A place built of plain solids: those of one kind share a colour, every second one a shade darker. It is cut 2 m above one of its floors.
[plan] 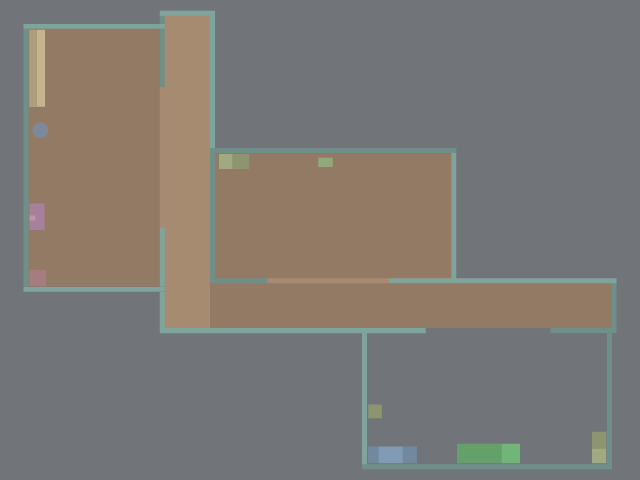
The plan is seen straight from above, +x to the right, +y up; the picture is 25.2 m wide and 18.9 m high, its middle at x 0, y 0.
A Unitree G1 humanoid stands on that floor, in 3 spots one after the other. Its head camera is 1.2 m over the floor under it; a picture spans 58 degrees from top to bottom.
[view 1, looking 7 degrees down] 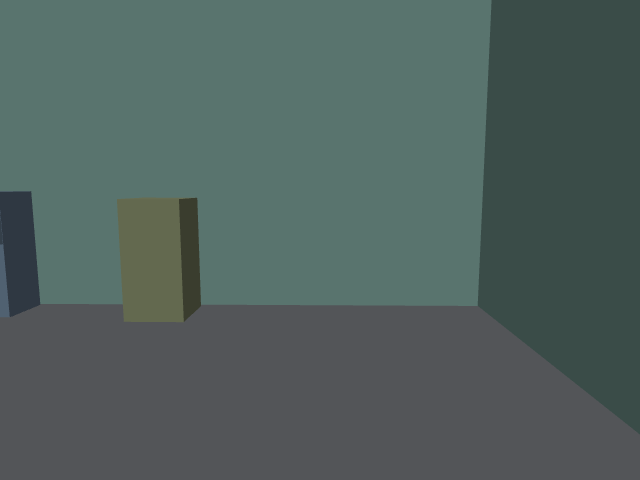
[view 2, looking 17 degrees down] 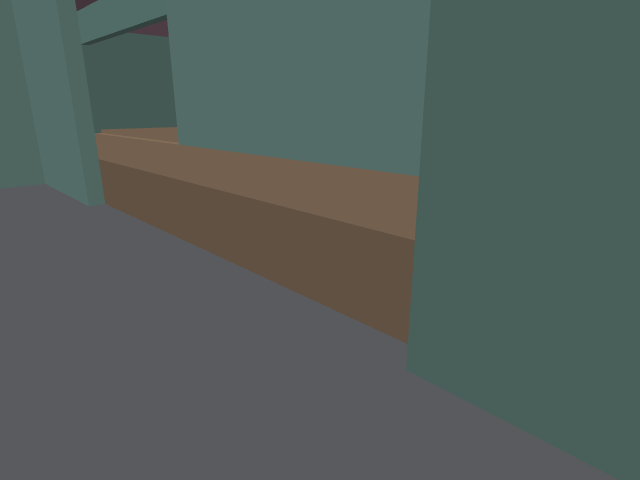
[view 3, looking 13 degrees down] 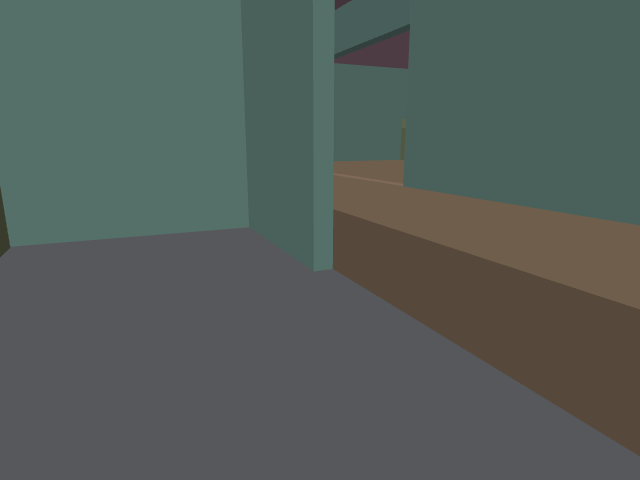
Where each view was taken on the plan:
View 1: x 6.16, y -5.19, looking -179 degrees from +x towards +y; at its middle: wall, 4.34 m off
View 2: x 10.11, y -5.19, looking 137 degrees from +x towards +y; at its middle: floor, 2.65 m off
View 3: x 7.73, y -5.19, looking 156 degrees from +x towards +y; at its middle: wall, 4.01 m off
